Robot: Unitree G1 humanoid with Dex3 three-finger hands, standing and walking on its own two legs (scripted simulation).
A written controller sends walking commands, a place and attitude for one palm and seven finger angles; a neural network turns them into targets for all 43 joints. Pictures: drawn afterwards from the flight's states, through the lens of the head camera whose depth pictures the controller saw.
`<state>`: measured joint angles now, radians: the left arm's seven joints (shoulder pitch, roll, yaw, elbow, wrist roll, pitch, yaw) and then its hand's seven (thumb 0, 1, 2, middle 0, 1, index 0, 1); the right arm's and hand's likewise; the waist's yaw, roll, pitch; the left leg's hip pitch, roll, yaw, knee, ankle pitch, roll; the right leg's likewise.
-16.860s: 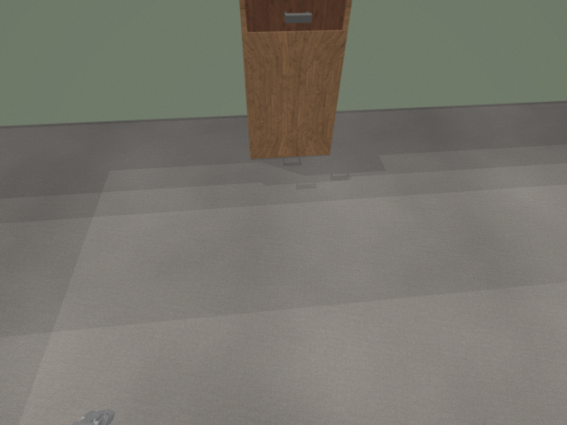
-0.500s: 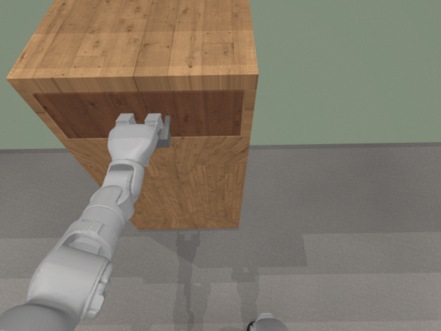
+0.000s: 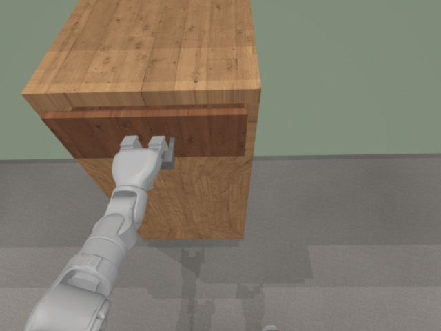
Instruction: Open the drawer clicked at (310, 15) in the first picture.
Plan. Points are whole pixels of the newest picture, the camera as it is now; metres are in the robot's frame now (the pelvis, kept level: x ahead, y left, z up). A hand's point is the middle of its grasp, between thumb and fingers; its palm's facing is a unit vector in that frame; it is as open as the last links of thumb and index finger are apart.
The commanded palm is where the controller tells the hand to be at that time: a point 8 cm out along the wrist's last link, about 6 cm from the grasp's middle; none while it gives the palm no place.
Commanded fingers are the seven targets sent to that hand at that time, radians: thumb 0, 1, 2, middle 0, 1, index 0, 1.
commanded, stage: pull the drawer open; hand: left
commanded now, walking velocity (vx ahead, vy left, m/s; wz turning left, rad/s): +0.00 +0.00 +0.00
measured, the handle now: (149, 151) +0.47 +0.16 +0.01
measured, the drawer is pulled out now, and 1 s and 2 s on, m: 0.03 0.16 0.26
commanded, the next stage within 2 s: none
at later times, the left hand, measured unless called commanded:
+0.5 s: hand (141, 210) +0.34 +0.16 -0.01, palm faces -0.02 -0.07 -1.00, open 6.3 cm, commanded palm +0.30 +0.16 +0.05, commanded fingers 0.00 0.90 0.90 -0.40 -1.35 -0.40 -1.35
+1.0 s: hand (136, 242) +0.28 +0.16 -0.01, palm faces -0.01 -0.09 -1.00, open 6.3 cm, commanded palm +0.25 +0.16 +0.05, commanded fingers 0.00 0.90 0.90 -0.40 -1.35 -0.40 -1.35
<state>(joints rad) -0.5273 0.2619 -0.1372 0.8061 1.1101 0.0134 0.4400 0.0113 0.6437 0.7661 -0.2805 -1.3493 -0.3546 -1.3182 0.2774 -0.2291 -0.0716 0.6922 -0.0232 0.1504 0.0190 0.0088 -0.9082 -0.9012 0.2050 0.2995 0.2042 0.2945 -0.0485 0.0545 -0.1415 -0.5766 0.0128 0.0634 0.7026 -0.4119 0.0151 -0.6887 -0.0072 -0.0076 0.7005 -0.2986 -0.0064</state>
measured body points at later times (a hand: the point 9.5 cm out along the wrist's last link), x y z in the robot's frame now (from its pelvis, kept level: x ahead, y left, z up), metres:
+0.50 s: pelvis +0.01 -0.01 +0.01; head +0.06 -0.03 +0.45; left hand +0.34 +0.16 +0.05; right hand +0.17 -0.24 -0.12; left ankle -0.05 +0.11 -0.71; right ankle +0.01 -0.12 -0.71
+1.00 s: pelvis -0.01 -0.01 +0.01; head +0.03 -0.05 +0.45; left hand +0.27 +0.16 +0.05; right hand +0.16 -0.25 -0.12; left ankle -0.05 +0.11 -0.71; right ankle +0.01 -0.12 -0.71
